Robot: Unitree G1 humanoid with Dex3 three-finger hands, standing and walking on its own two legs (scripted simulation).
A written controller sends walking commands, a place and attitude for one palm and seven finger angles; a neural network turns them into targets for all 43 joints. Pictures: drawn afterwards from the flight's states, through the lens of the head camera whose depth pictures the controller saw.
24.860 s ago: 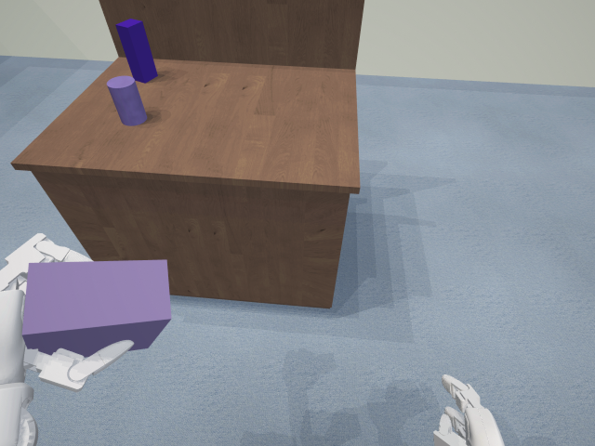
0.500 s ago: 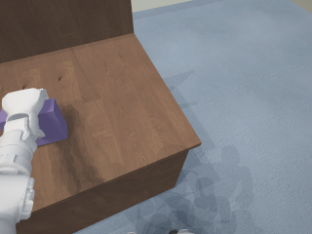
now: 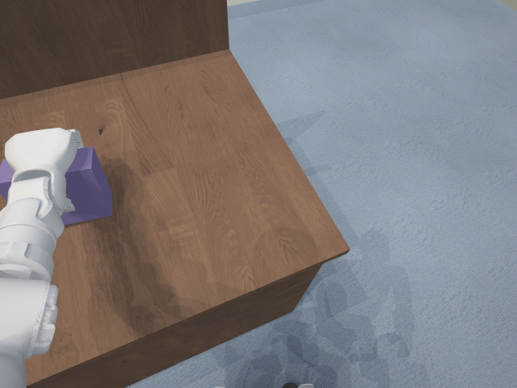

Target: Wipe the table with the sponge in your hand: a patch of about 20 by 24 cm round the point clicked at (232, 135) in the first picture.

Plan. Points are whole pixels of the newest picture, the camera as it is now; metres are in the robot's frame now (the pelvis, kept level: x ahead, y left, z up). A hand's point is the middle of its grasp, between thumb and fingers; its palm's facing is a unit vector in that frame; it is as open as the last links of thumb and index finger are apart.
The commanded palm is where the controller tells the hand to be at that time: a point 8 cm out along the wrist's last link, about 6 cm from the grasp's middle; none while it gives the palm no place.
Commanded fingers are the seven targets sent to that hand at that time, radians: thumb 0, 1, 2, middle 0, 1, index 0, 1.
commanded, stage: slide across to the middle lane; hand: left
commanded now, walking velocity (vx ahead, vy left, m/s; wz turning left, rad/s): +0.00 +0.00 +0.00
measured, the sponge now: (65, 196) +0.42 +0.34 -0.01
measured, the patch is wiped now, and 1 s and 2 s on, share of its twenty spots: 0.35 0.35 0.70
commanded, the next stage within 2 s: wipe back along the middle lane in 0.48 s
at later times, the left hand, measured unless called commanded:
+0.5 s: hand (94, 169) +0.45 +0.28 +0.03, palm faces -0.14 +0.01 -0.99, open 10.3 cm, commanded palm +0.44 +0.25 +0.08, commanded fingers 0.00 0.10 1.30 -1.20 -1.60 -1.20 -1.60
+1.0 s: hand (107, 178) +0.43 +0.26 +0.03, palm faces -0.08 -0.01 -1.00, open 10.3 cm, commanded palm +0.39 +0.24 +0.06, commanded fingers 0.00 0.10 1.30 -1.20 -1.60 -1.20 -1.60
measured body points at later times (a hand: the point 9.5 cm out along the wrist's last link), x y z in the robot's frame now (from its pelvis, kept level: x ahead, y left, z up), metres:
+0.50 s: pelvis +0.02 -0.01 +0.01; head +0.10 +0.00 +0.45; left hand +0.45 +0.28 +0.08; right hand +0.12 -0.27 -0.13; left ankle -0.03 +0.07 -0.72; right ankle +0.01 -0.13 -0.72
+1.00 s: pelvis +0.02 -0.01 +0.01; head +0.08 -0.01 +0.46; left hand +0.43 +0.25 +0.08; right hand +0.09 -0.28 -0.13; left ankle -0.03 +0.07 -0.72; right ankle +0.01 -0.13 -0.72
